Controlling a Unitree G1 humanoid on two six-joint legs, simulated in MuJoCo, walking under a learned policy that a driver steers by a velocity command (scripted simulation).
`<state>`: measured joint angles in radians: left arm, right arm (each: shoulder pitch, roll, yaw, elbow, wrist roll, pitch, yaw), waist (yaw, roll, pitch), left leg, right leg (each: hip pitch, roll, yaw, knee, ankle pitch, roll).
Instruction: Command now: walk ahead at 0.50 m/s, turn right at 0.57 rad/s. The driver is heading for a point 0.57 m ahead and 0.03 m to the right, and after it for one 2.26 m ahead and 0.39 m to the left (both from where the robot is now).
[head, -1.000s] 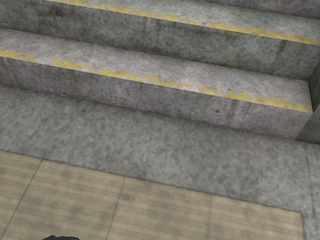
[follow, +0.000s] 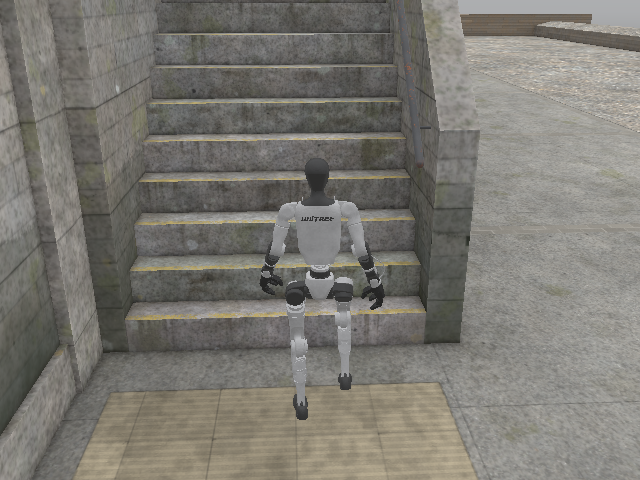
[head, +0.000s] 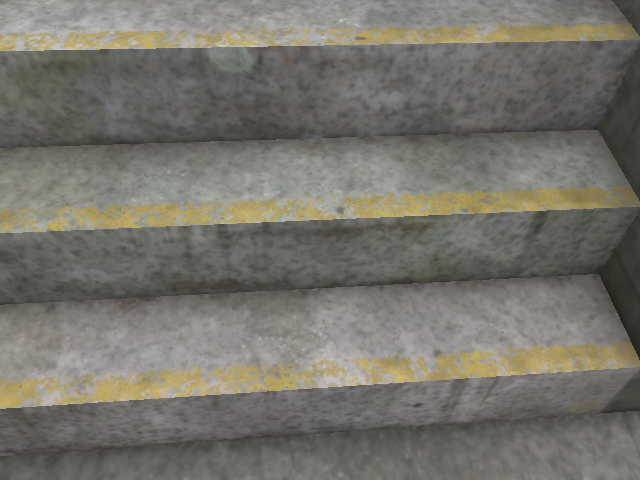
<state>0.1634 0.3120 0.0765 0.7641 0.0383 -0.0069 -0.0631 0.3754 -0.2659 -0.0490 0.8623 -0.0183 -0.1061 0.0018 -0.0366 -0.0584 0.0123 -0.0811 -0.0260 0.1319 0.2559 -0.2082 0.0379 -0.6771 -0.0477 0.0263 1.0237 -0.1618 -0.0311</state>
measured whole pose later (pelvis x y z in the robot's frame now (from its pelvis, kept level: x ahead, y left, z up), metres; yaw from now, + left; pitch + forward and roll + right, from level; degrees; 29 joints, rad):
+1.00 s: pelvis +0.36 -0.06 -0.01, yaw +3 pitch +1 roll -1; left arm 0.10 0.21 0.01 0.75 0.05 0.01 0.05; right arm 0.32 -0.23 -0.04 0.87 -0.02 -0.03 -0.04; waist -0.04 -0.04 0.04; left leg -0.23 -0.12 -0.08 0.44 -0.22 0.11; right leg -0.74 0.00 0.02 1.51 -0.32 0.06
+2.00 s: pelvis +0.23 -0.12 -0.01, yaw +25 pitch -1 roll -1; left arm 0.39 0.24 0.07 0.82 0.02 0.07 0.02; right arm 0.21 -0.16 0.02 0.71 -0.02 0.02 -0.05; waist 0.06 -0.04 0.03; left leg -0.12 -0.02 0.07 0.44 -0.30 0.07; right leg -0.39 0.04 0.04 1.02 -0.42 0.02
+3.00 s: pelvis +0.32 -0.15 +0.00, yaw +3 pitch +2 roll +0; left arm 0.22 0.21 0.02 0.75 0.07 -0.04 0.00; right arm 0.31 -0.21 -0.04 0.85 -0.02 -0.07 -0.01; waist -0.01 -0.04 0.00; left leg -0.24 -0.07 -0.04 0.37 -0.16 0.07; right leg -0.54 0.01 -0.01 1.18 -0.32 -0.02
